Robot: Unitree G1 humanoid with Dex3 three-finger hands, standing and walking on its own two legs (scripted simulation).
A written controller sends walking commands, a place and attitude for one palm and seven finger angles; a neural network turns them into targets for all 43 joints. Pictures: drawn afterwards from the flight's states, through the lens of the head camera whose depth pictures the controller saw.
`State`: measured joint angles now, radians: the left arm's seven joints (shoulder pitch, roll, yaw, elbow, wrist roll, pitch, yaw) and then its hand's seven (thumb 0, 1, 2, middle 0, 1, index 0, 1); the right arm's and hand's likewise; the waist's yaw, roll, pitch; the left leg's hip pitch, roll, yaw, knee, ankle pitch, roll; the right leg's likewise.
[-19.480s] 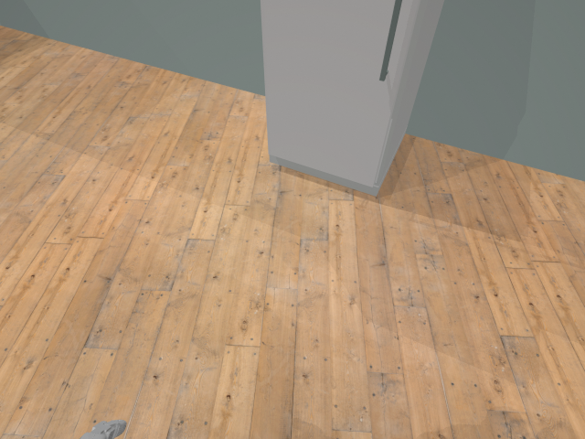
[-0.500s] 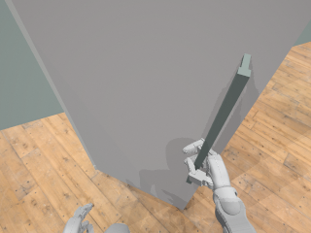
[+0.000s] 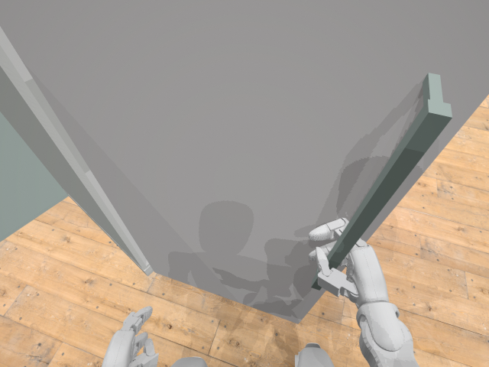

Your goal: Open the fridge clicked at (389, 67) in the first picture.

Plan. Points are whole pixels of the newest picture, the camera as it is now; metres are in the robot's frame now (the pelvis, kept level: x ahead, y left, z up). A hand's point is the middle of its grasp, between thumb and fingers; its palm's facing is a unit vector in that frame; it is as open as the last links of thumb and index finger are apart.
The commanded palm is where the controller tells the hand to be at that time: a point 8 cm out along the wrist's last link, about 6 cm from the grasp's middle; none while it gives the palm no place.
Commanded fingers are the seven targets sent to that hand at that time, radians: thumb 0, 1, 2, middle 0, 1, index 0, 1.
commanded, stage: walk backward, drawing the door open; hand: right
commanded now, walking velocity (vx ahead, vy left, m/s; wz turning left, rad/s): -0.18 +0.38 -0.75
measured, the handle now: (352, 221) +0.31 -0.12 +0.11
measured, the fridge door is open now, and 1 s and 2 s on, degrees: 68 79 77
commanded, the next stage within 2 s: stop walking and hold the door back in 0.18 s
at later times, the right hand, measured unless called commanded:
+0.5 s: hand (278, 347) +0.16 -0.03 +0.02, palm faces +0.34 +0.90 -0.28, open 5.2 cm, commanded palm +0.15 -0.10 +0.03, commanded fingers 0.00 -0.90 -0.90 0.45 1.40 0.45 1.40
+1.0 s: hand (291, 322) +0.19 -0.04 +0.03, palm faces +0.38 +0.90 -0.22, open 5.2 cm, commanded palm +0.16 -0.12 +0.03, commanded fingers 0.00 -0.90 -0.90 0.45 1.40 0.45 1.40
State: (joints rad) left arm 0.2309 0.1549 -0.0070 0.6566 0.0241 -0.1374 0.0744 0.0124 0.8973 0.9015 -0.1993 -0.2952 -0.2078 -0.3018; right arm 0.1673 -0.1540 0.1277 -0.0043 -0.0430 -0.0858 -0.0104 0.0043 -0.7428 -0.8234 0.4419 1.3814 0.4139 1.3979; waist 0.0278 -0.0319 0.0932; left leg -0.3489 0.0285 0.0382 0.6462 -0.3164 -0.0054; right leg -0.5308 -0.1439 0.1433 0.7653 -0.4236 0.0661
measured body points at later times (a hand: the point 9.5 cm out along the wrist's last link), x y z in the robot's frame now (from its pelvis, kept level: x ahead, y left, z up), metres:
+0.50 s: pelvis -0.08 +0.21 -0.01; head -0.03 +0.23 +0.44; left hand +0.15 +0.37 -0.13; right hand +0.13 -0.07 +0.04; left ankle +0.04 +0.31 -0.72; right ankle -0.12 +0.01 -0.66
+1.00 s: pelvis -0.14 +0.25 +0.02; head -0.10 +0.24 +0.47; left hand -0.02 +0.50 -0.10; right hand +0.16 -0.09 +0.05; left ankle -0.05 +0.33 -0.65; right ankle -0.21 +0.15 -0.71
